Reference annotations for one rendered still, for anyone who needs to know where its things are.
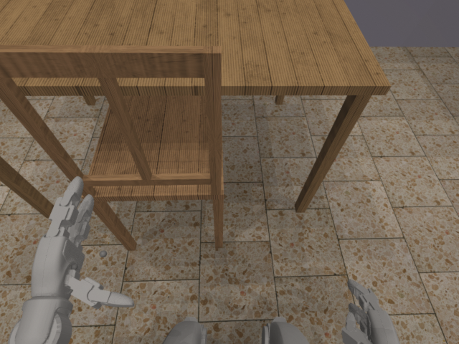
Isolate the robot left thigh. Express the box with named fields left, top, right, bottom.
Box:
left=162, top=321, right=207, bottom=344

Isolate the table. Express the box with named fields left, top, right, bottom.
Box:
left=0, top=0, right=391, bottom=218

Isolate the left robot forearm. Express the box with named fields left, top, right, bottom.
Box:
left=8, top=296, right=73, bottom=344

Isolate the robot thigh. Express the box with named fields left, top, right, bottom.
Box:
left=262, top=322, right=309, bottom=344
left=162, top=321, right=207, bottom=344

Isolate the robot right hand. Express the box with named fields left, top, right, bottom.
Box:
left=342, top=279, right=400, bottom=344

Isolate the chair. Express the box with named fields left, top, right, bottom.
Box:
left=0, top=44, right=224, bottom=251

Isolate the robot left hand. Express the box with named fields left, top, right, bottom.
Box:
left=31, top=176, right=134, bottom=309

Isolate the robot right thigh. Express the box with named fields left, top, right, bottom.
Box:
left=262, top=322, right=309, bottom=344

